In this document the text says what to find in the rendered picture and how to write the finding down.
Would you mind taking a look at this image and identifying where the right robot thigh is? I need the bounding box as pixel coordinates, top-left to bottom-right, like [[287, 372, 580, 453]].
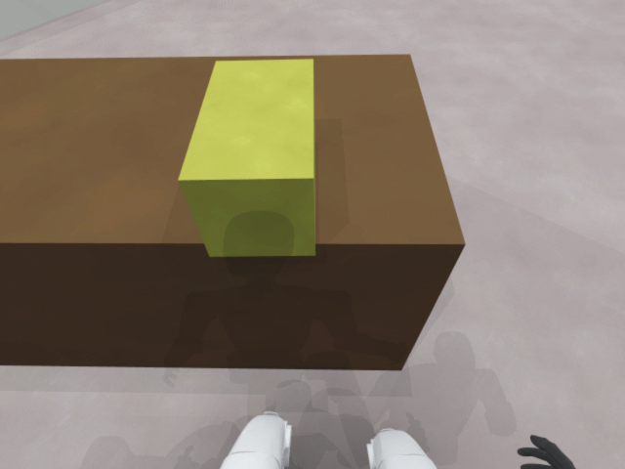
[[367, 430, 437, 469]]

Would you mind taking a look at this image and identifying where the carton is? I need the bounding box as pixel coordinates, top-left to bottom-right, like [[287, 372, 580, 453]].
[[178, 59, 315, 257]]

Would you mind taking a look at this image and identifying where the robot right hand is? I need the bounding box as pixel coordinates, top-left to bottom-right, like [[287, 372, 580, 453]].
[[518, 435, 576, 469]]

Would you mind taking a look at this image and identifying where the left robot thigh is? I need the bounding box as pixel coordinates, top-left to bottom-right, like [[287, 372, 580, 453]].
[[220, 415, 292, 469]]

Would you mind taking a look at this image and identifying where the robot thigh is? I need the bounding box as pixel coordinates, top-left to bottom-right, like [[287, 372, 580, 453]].
[[220, 415, 292, 469], [367, 430, 437, 469]]

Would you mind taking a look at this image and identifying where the pedestal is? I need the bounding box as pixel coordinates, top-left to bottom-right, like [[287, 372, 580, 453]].
[[0, 54, 466, 370]]

